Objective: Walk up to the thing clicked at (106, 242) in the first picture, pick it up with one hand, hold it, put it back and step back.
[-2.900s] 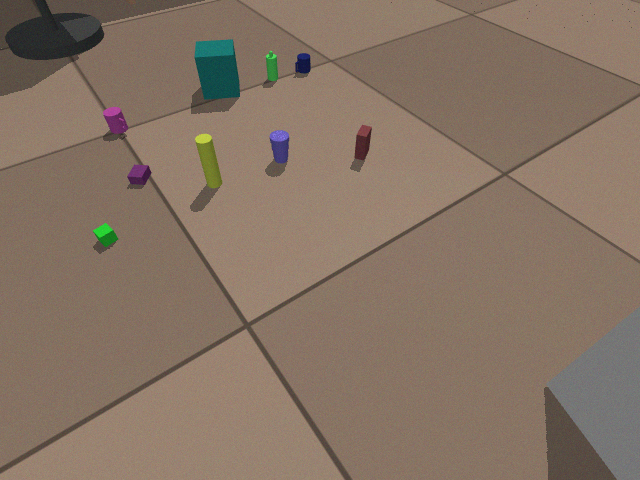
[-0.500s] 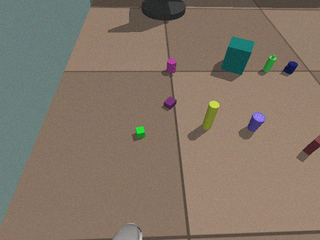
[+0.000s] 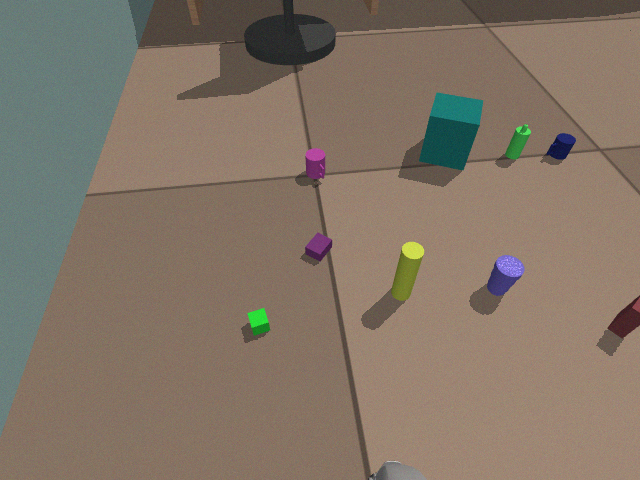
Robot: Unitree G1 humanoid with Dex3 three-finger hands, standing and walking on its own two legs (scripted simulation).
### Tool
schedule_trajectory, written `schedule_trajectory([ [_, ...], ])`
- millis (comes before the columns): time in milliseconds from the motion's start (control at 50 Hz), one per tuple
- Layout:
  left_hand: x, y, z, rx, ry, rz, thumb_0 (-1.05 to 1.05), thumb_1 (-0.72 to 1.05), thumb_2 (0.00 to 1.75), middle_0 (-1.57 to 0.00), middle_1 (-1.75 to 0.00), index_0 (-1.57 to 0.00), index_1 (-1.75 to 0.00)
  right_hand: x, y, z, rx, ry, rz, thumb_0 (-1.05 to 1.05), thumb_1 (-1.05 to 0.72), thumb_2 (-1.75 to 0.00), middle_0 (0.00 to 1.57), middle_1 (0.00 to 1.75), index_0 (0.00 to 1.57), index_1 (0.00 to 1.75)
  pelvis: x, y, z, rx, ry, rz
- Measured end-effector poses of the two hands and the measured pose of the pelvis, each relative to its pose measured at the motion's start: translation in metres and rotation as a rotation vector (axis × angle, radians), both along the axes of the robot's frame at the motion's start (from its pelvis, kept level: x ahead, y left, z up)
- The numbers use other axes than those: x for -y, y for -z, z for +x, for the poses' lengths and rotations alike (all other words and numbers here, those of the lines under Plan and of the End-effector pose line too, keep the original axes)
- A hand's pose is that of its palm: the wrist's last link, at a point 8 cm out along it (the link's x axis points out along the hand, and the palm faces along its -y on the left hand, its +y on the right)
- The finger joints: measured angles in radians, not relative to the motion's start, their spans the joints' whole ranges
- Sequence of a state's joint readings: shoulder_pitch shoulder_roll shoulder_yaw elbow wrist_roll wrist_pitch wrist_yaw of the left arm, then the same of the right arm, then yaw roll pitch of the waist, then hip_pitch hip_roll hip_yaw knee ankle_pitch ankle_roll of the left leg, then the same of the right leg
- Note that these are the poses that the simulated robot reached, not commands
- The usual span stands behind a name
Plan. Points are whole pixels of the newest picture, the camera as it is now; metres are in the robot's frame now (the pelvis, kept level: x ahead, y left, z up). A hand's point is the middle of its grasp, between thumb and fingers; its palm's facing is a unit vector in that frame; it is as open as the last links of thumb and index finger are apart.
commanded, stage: walk up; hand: left
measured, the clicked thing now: (259, 321) +0.71 +0.20 -0.73
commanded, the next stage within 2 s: none
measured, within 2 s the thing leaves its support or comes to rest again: neither
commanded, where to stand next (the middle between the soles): +0.27 -0.02 m, yaw +0 degrees
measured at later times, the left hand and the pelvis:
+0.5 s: hand out of the picture +0.16 +0.27 -0.15, palm faces +0.00 -0.94 -0.35, open 7.4 cm; pelvis +0.14 +0.00 -0.01, yaw +2 degrees
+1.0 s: hand (145, 423) +0.24 +0.26 -0.14, palm faces -0.05 -0.91 -0.41, open 7.4 cm; pelvis +0.19 -0.01 -0.01, yaw -1 degrees
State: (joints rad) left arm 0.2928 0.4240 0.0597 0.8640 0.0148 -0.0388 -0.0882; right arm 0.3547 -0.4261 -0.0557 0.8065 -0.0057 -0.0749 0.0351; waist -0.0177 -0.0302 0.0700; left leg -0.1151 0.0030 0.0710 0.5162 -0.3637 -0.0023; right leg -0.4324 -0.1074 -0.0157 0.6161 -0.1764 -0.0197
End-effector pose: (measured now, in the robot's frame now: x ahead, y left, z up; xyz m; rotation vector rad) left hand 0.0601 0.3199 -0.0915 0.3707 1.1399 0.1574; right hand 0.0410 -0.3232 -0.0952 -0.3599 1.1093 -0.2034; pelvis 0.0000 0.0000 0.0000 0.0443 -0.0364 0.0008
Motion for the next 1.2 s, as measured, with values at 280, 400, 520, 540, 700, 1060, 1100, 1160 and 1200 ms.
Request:
schedule_trajectory([
  [280,0.035,-0.026,0.059,0.034,-0.041,0.042,0.0,0.9,0.9,-0.21,-0.3,-0.21,-0.3,0.019,0.011,0.096,-0.038,-0.032,0.067,0.01,-0.91,-0.89,0.21,0.3,0.2,0.3,0.029,-0.011,0.08,0.016,0.001,-0.028],
  [400,0.022,-0.009,0.072,0.005,-0.068,0.011,0.0,0.9,0.9,-0.21,-0.3,-0.21,-0.3,0.011,0.001,0.136,-0.053,-0.06,0.029,0.01,-0.91,-0.89,0.21,0.3,0.2,0.3,0.021,-0.008,0.113,0.016,-0.016,-0.06],
  [520,0.002,0.029,0.1,-0.038,-0.086,-0.028,0.0,0.9,0.9,-0.2,-0.3,-0.21,-0.3,-0.007,-0.005,0.183,-0.004,-0.064,-0.048,0.01,-0.91,-0.89,0.21,0.3,0.2,0.3,-0.001,0.008,0.148,0.017,-0.024,-0.049],
  [540,0.002,0.033,0.106,-0.045,-0.086,-0.036,0.0,0.9,0.9,-0.2,-0.3,-0.21,-0.3,-0.011,-0.007,0.189,0.011,-0.064,-0.051,0.01,-0.91,-0.89,0.21,0.3,0.2,0.3,-0.004,0.009,0.151,0.017,-0.017,-0.049],
  [700,0.001,0.031,0.152,-0.049,-0.043,-0.059,0.0,0.9,0.9,-0.2,-0.3,-0.2,-0.3,-0.025,-0.025,0.207,0.038,-0.04,-0.054,0.0,-0.91,-0.89,0.21,0.3,0.21,0.3,-0.01,-0.004,0.172,0.019,-0.011,-0.066],
  [1060,0.021,0.01,0.182,-0.06,-0.042,0.045,0.0,0.9,0.9,-0.2,-0.3,-0.21,-0.3,-0.015,0.033,0.224,-0.035,0.018,0.077,0.01,-0.91,-0.89,0.21,0.3,0.2,0.3,0.011,0.005,0.188,0.013,0.017,-0.04],
  [1100,0.024,0.009,0.192,-0.039,-0.037,0.033,0.0,0.9,0.9,-0.2,-0.3,-0.21,-0.3,-0.018,0.033,0.22,-0.052,0.02,0.082,0.01,-0.91,-0.89,0.21,0.3,0.2,0.3,0.01,0.002,0.188,0.016,0.017,-0.034],
  [1160,0.029,0.009,0.207,-0.009,-0.026,0.007,0.0,0.9,0.9,-0.2,-0.3,-0.21,-0.3,-0.021,0.028,0.216,-0.072,0.026,0.082,0.01,-0.91,-0.89,0.21,0.3,0.21,0.3,0.009,-0.001,0.189,0.015,0.017,-0.036],
  [1200,0.031,0.01,0.217,0.006,-0.019,-0.01,0.0,0.9,0.9,-0.2,-0.3,-0.21,-0.3,-0.021,0.024,0.213,-0.083,0.031,0.074,0.01,-0.91,-0.89,0.21,0.3,0.21,0.3,0.008,-0.004,0.191,0.013,0.017,-0.037],
])
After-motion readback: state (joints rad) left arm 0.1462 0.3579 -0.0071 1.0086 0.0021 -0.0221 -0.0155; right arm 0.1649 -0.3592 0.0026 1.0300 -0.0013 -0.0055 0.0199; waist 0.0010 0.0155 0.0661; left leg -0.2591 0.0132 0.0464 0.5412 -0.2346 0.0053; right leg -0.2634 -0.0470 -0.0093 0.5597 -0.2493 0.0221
